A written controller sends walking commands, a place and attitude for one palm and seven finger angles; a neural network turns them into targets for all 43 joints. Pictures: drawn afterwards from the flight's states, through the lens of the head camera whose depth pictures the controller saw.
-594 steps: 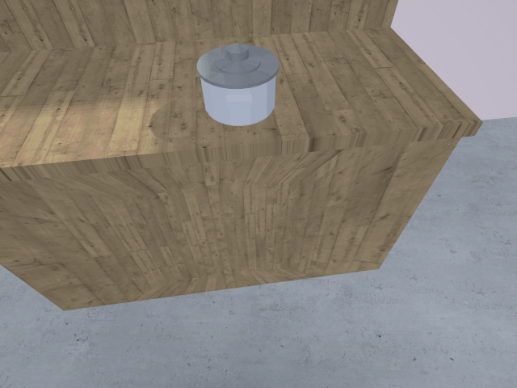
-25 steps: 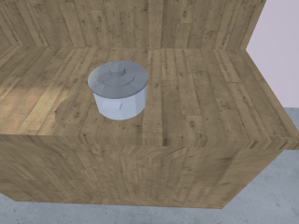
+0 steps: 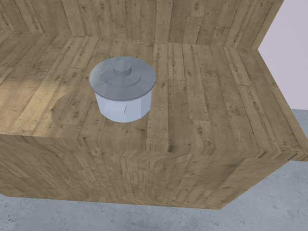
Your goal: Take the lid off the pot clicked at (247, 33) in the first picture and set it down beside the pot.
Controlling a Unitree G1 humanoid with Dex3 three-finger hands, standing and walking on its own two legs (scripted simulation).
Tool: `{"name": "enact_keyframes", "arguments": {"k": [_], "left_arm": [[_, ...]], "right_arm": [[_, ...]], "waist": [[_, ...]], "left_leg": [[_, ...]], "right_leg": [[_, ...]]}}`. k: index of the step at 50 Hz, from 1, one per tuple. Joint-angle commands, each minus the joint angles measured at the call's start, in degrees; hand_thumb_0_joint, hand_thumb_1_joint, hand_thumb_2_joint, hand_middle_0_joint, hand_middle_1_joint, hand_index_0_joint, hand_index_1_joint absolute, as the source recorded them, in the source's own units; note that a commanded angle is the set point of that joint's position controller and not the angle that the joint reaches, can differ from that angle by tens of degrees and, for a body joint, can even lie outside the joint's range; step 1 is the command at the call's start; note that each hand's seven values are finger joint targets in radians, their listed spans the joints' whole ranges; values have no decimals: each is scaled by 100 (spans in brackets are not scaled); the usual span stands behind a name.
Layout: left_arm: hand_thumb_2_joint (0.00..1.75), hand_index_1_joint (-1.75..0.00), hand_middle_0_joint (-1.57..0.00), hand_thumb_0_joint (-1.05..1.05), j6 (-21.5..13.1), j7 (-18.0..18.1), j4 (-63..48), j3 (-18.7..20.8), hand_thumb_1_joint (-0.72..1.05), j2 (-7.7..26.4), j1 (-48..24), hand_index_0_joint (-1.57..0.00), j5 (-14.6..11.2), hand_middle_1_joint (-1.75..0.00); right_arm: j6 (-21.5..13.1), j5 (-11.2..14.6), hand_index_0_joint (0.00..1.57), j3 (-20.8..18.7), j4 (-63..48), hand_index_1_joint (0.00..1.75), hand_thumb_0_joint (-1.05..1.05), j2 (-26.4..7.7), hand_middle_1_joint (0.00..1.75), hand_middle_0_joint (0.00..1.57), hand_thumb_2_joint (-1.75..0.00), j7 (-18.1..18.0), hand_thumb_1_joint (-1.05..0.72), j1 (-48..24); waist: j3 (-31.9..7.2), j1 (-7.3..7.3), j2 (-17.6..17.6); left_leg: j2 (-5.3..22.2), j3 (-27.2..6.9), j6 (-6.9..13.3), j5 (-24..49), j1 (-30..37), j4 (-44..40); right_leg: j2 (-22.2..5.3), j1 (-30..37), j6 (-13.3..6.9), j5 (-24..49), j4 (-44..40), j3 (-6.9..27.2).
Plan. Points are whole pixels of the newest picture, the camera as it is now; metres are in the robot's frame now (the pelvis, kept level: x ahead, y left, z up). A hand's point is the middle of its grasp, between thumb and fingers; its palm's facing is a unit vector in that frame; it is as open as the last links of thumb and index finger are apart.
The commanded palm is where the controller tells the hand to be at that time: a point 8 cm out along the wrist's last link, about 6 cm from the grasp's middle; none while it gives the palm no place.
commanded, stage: look again from close up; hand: left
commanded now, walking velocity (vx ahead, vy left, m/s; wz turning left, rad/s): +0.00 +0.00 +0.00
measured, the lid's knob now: (122, 68) +0.48 +0.13 +0.16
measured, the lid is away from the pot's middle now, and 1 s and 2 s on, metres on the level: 0.00 0.00 0.00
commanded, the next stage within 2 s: lift the closed hand beside the body in 0.86 s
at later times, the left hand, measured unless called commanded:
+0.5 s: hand out of the picture +0.02 +0.17 -0.18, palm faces +0.00 -0.99 -0.16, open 7.4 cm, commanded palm none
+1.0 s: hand out of the picture +0.01 +0.17 -0.18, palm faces +0.03 -0.99 -0.16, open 7.4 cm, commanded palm +0.11 +0.22 -0.06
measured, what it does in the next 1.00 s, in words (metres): stands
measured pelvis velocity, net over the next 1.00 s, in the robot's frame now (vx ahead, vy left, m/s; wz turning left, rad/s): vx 0.02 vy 0.01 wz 0.01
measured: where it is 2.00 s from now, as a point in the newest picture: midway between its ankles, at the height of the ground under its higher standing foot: outside the picture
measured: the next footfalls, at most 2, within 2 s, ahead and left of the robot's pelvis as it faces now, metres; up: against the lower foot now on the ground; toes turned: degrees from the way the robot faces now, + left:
none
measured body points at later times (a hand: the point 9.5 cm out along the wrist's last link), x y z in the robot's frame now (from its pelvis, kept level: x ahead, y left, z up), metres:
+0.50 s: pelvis +0.02 +0.00 +0.00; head +0.05 +0.02 +0.45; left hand +0.02 +0.22 -0.17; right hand +0.04 -0.23 -0.15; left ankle +0.02 +0.05 -0.74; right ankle -0.03 -0.13 -0.74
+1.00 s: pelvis +0.02 +0.01 +0.00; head +0.06 +0.03 +0.45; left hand +0.01 +0.22 -0.16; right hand +0.02 -0.21 -0.15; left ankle +0.02 +0.05 -0.74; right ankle -0.03 -0.13 -0.74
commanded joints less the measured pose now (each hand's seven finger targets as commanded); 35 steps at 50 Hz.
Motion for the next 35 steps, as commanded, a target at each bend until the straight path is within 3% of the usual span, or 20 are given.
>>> {"name": "enact_keyframes", "arguments": {"k": [1, 10, 11, 17, 20, 26, 35], "left_arm": [[90, -30, -20, 0, -116, 18, -112, 100, 90, 511, 419, -20, -17, -30], [90, -30, -20, 0, -122, 39, 27, 87, 90, 458, 456, -20, -25, -30], [90, -30, -20, 0, -131, 38, 33, 100, 90, 479, 474, -20, -27, -30], [90, -30, -20, 0, -108, 42, 53, 100, 90, 443, 434, -20, -31, -30], [90, -30, -20, 0, -110, 42, 74, 99, 90, 439, 412, -20, -31, -30], [90, -30, -20, 0, -103, 46, 85, 120, 90, 452, 402, -20, -41, -30], [90, -30, -20, 0, -107, 57, 144, 104, 90, 385, 412, -20, -47, -30]], "right_arm": [[-118, 34, 20, -125, -191, 30, 0, -538, 30, 20, -90, -13, -90, 276], [-136, 38, 20, -111, -67, 30, 0, -540, 30, 20, -90, -43, -90, 245], [-139, 40, 20, -113, -51, 30, 0, -520, 30, 20, -90, -45, -90, 255], [-122, 34, 20, -104, 2, 30, 0, -538, 30, 20, -90, -50, -90, 203], [-134, 32, 20, -101, 31, 30, 0, -525, 30, 20, -90, -53, -90, 243], [-149, 40, 20, -91, 86, 30, 0, -514, 30, 20, -90, -70, -90, 303], [-137, 37, 20, -85, 182, 30, 0, -485, 30, 20, -90, -75, -90, 411]], "waist": [[-39, 35, 86], [-84, 19, 173], [-134, 36, 13], [78, 30, 180], [-37, 21, 230], [-69, 50, 110], [-42, 9, 97]], "left_leg": [[963, -1113, -225, 475, 382, -670], [972, -1024, -235, 1258, 711, -590], [985, -1027, -219, 1366, 721, -547], [965, -1036, -238, 1163, 669, -655], [982, -1027, -238, 1363, 805, -681], [1007, -1076, -205, 1736, 845, -668], [976, -1045, -227, 1685, 938, -709]], "right_leg": [[-514, -302, -279, 533, -498, 466], [-557, -225, -240, 861, -515, 474], [-552, -139, -243, 954, -542, 457], [-573, -173, -242, 814, -602, 469], [-566, -134, -226, 866, -574, 455], [-549, 17, -197, 913, -605, 392], [-608, 20, -205, 980, -672, 404]]}}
